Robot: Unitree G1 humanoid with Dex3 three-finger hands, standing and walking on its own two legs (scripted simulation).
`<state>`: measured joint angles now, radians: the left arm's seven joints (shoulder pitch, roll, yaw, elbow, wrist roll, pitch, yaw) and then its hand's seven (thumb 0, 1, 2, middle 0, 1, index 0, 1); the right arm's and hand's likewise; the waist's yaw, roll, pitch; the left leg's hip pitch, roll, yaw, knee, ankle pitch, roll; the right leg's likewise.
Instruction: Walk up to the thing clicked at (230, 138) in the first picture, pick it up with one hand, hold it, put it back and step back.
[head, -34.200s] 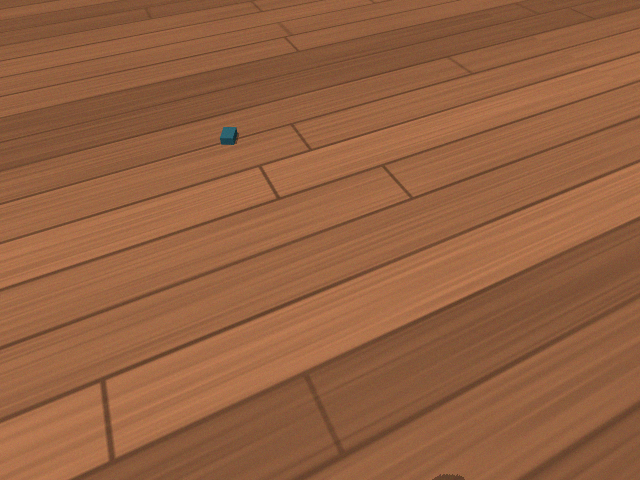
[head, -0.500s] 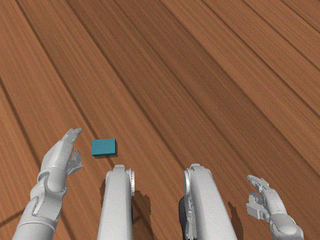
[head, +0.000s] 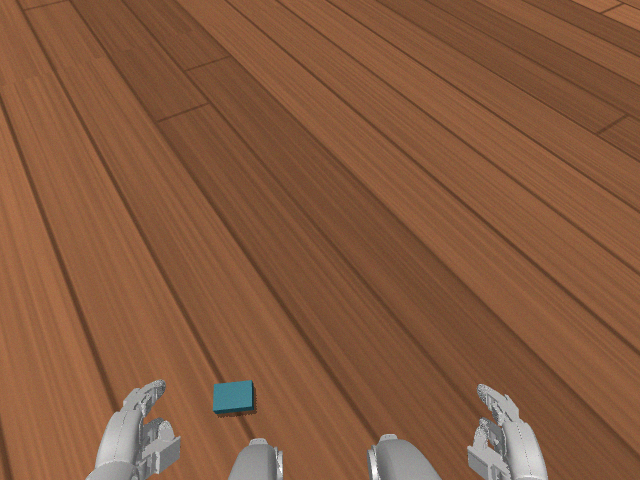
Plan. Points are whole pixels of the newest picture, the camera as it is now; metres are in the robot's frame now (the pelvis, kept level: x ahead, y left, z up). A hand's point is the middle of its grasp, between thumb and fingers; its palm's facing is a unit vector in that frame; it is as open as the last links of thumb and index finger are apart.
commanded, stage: home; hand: left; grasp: from above
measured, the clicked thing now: (233, 397) +0.40 +0.22 -0.65
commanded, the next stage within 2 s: none
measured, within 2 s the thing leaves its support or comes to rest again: neither
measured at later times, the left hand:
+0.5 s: hand (163, 453) +0.18 +0.18 -0.01, palm faces +0.07 -0.98 -0.19, open 7.4 cm
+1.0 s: hand (161, 446) +0.19 +0.18 +0.00, palm faces +0.05 -0.98 -0.20, open 7.4 cm
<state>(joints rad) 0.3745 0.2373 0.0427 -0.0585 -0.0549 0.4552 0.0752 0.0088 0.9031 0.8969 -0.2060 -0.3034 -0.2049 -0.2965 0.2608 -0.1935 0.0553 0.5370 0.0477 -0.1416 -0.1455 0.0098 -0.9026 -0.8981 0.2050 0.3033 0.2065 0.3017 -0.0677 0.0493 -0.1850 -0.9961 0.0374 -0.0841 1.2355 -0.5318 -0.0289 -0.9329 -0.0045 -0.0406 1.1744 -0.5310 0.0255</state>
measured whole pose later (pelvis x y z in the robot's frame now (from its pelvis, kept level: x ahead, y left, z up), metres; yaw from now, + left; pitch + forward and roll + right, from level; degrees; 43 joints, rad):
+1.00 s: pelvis +0.03 +0.00 +0.04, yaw +1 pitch +10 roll -3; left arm 0.50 0.22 0.03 -0.14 -0.05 0.46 0.02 0.01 0.91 0.90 -0.20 -0.30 -0.20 -0.30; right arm 0.28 -0.22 0.03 0.55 0.01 -0.23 -0.18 0.01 -0.90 -0.90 0.20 0.30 0.21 0.30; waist -0.04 0.04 -0.16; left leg -0.70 0.04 -0.07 1.02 -0.49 -0.02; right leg -0.64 -0.01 -0.03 0.95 -0.49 0.03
